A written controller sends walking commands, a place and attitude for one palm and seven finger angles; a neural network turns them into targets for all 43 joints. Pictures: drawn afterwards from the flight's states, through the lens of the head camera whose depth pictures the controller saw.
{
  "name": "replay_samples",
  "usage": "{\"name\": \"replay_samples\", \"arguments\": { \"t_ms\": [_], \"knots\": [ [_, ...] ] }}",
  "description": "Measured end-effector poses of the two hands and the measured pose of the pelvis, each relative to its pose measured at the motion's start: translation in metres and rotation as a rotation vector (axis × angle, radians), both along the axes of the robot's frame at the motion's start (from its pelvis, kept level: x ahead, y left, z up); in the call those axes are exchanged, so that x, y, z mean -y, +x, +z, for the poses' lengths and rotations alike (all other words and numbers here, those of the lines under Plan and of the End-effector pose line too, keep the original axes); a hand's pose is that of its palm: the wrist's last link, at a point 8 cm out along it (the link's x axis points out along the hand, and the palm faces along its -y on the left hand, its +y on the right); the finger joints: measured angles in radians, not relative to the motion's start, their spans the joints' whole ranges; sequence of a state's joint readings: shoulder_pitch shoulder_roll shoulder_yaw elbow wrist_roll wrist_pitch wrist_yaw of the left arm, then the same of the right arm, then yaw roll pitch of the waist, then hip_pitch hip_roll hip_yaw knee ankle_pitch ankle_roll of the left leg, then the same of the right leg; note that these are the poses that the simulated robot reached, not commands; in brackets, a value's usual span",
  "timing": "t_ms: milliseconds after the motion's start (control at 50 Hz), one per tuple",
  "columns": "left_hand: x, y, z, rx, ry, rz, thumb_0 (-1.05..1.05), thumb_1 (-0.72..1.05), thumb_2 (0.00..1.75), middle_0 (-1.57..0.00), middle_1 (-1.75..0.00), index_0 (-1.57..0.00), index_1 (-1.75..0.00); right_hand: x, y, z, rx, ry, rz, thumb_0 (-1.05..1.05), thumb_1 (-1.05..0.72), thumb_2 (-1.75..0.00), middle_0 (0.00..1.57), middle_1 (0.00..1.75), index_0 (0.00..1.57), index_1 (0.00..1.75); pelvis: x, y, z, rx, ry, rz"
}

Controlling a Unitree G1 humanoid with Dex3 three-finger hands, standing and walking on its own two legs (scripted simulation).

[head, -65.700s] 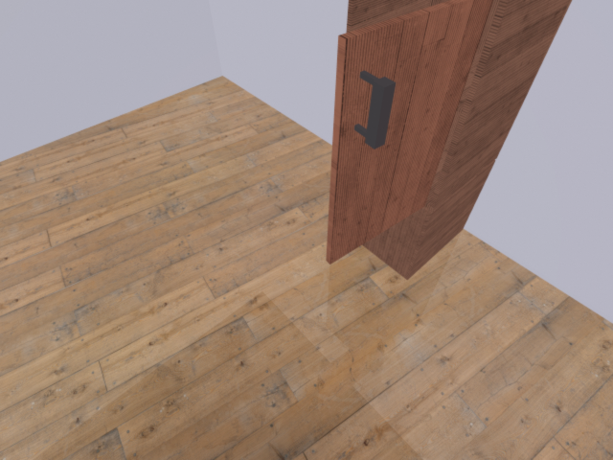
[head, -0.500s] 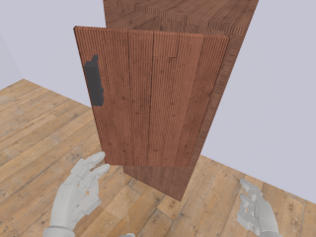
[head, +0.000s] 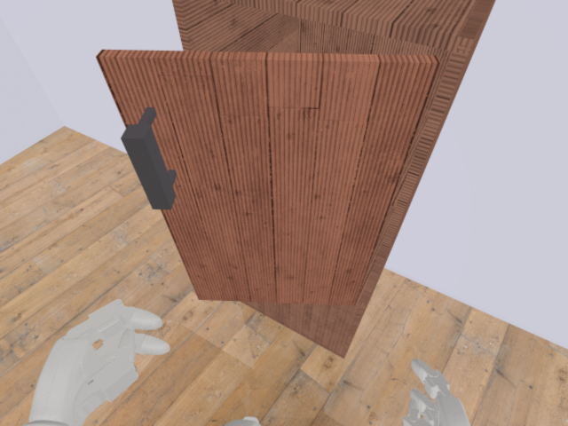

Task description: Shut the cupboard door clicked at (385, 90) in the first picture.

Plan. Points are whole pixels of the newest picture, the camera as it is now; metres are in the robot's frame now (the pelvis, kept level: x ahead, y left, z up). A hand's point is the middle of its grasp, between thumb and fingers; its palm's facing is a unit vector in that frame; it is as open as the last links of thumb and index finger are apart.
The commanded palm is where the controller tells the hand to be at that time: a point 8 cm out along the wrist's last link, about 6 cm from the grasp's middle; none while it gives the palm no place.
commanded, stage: raise the hand and make a fist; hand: left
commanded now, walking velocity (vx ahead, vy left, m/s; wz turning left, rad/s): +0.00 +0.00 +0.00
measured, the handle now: (156, 159) +0.40 +0.20 +0.18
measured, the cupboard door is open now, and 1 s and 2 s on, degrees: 27 27 27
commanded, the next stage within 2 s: bring the fist close to the handle in 1.06 s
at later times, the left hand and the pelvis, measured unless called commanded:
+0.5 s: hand (117, 302) +0.21 +0.19 +0.16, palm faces +0.04 -1.00 -0.06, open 3.1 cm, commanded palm +0.19 +0.24 +0.16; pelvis +0.01 +0.00 +0.02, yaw +2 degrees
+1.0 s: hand (110, 292) +0.22 +0.19 +0.17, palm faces +0.06 -0.99 -0.08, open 3.1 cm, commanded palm +0.19 +0.24 +0.18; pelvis +0.00 +0.00 +0.04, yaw +1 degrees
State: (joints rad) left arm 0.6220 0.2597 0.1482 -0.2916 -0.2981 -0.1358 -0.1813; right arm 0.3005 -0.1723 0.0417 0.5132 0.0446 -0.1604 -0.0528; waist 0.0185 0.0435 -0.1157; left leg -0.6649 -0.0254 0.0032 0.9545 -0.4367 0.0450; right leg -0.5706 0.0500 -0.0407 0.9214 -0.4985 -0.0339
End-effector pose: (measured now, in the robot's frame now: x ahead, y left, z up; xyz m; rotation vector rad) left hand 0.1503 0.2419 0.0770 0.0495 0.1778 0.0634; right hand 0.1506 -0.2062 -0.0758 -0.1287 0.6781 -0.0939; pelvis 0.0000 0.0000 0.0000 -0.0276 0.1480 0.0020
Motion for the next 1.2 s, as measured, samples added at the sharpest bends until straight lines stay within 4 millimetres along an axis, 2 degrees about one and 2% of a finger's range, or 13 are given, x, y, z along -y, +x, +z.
{"name": "replay_samples", "arguments": {
  "t_ms": [60,120,220,300,380,460,600,760,800,920,960,1100,1200],
  "knots": [
    [-0.011,-0.002,0.026,0.138,0.045,0.072,0.02,0.90,0.90,-0.86,-1.03,-0.86,-1.03,0.017,0.000,0.002,-0.014,-0.051,0.015,0.02,-0.90,-0.90,0.21,0.30,0.20,0.30,0.001,0.006,0.002,0.001,-0.001,0.010],
    [-0.003,0.003,0.043,0.259,0.044,0.032,0.02,0.91,0.90,-0.92,-1.09,-0.92,-1.09,0.030,0.006,0.004,-0.005,-0.089,0.036,0.02,-0.90,-0.90,0.20,0.30,0.20,0.30,0.000,0.007,0.001,0.002,-0.005,0.024],
    [0.016,0.020,0.033,0.192,0.009,-0.111,0.01,0.90,0.90,-1.01,-1.19,-1.01,-1.19,0.039,0.022,0.016,0.053,-0.104,0.005,0.02,-0.90,-0.90,0.20,0.30,0.20,0.30,0.001,0.008,0.005,0.008,0.002,0.018],
    [0.009,0.026,0.036,0.150,0.022,-0.090,0.02,0.90,0.90,-1.09,-1.27,-1.09,-1.27,0.034,0.034,0.034,0.120,-0.090,-0.009,0.02,-0.90,-0.90,0.20,0.30,0.20,0.30,0.003,0.011,0.011,0.031,0.010,0.009],
    [-0.005,0.029,0.066,0.273,0.045,-0.004,0.02,0.90,0.90,-1.16,-1.35,-1.16,-1.35,0.023,0.044,0.046,0.171,-0.072,0.035,0.02,-0.90,-0.90,0.20,0.30,0.20,0.30,0.005,0.012,0.016,0.058,0.007,0.016],
    [-0.003,0.035,0.085,0.340,0.034,-0.007,0.02,0.90,0.90,-1.22,-1.42,-1.22,-1.42,0.011,0.048,0.050,0.190,-0.049,0.085,0.01,-0.90,-0.90,0.20,0.30,0.20,0.30,0.004,0.009,0.020,0.083,0.001,0.027],
    [0.004,0.045,0.079,0.187,0.038,-0.076,0.01,0.90,0.90,-1.28,-1.48,-1.28,-1.48,0.002,0.039,0.052,0.170,-0.026,0.090,0.02,-0.90,-0.90,0.21,0.30,0.20,0.30,0.003,0.004,0.028,0.115,0.008,0.022],
    [-0.014,0.054,0.118,0.333,0.049,0.001,0.02,0.90,0.90,-1.30,-1.49,-1.30,-1.49,0.006,0.025,0.051,0.148,-0.034,0.090,0.02,-0.90,-0.90,0.21,0.30,0.20,0.30,0.003,-0.001,0.034,0.144,0.009,0.022],
    [-0.011,0.055,0.115,0.307,0.029,-0.017,0.01,0.90,0.90,-1.30,-1.50,-1.30,-1.50,0.009,0.023,0.051,0.148,-0.034,0.080,0.02,-0.90,-0.90,0.21,0.30,0.20,0.30,0.002,-0.002,0.035,0.147,0.010,0.021],
    [0.001,0.049,0.080,0.128,0.003,-0.057,0.01,0.90,0.90,-1.30,-1.50,-1.30,-1.50,0.017,0.020,0.056,0.149,-0.058,0.052,0.02,-0.90,-0.90,0.20,0.30,0.20,0.30,0.001,-0.004,0.036,0.157,0.013,0.013],
    [-0.001,0.046,0.082,0.147,0.021,-0.038,0.02,0.90,0.90,-1.30,-1.50,-1.30,-1.50,0.018,0.020,0.059,0.151,-0.071,0.056,0.02,-0.90,-0.90,0.20,0.30,0.20,0.30,0.002,-0.005,0.036,0.160,0.014,0.013],
    [-0.013,0.044,0.112,0.323,0.053,0.022,0.02,0.90,0.90,-1.30,-1.50,-1.30,-1.50,0.014,0.023,0.059,0.159,-0.070,0.086,0.02,-0.90,-0.90,0.20,0.30,0.20,0.30,0.003,-0.005,0.036,0.167,0.009,0.026],
    [-0.005,0.048,0.091,0.183,0.026,-0.035,0.01,0.90,0.90,-1.30,-1.50,-1.30,-1.50,0.010,0.026,0.056,0.156,-0.046,0.074,0.02,-0.90,-0.90,0.20,0.30,0.20,0.30,0.000,-0.004,0.037,0.164,0.010,0.024]
  ]
}}
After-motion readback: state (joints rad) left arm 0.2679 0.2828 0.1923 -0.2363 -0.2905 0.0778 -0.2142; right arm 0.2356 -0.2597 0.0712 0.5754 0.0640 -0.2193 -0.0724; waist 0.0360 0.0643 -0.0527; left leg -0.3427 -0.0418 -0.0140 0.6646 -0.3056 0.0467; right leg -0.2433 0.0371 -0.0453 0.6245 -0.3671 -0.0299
